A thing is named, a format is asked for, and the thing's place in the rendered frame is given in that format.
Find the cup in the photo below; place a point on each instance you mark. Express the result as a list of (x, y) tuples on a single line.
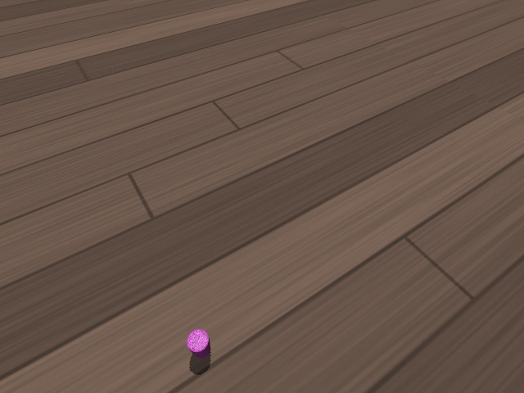
[(198, 342)]

